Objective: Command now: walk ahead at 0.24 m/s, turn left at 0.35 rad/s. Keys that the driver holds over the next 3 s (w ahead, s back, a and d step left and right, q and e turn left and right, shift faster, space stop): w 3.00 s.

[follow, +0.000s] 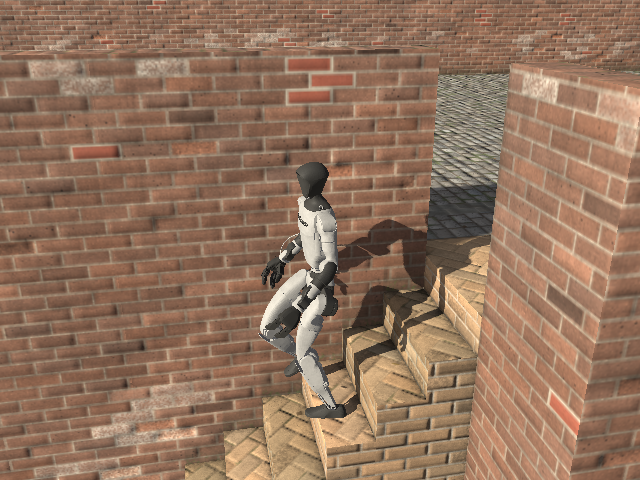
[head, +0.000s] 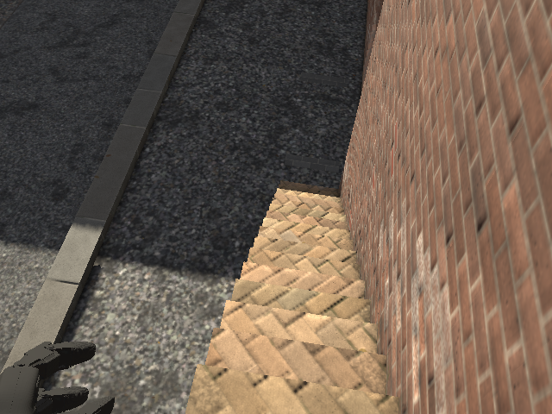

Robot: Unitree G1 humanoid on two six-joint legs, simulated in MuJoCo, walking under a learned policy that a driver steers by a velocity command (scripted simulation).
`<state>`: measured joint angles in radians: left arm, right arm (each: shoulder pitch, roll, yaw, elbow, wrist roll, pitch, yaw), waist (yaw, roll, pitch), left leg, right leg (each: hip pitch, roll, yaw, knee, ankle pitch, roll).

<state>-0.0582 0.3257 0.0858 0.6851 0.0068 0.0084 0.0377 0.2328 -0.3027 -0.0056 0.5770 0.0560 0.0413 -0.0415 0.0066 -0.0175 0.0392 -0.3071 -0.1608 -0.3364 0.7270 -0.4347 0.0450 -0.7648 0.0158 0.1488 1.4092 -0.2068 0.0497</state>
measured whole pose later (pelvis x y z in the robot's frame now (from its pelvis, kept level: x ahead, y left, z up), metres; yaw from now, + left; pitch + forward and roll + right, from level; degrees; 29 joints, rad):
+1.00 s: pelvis +0.36 -0.06 -0.41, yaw +1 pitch +2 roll +1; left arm 0.35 0.20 0.06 0.94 -0.07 -0.05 0.04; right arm 0.47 -0.18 -0.03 0.94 -0.01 -0.04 0.03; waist -0.02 0.01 0.00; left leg -0.36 -0.04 -0.02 0.69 -0.36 0.02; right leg -0.81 0.03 0.22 1.85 -0.55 -0.06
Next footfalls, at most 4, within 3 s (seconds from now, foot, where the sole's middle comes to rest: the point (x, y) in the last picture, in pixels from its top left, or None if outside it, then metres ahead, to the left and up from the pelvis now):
0.28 right None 0.12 -0.21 -0.96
0.86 left None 0.40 0.05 -1.17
1.36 right None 0.58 -0.25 -1.37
1.80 left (263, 364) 0.86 0.00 -1.58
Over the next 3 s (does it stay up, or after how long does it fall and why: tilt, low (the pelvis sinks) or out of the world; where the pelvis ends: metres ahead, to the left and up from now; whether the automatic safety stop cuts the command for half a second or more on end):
stays up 1.31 -0.16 -1.24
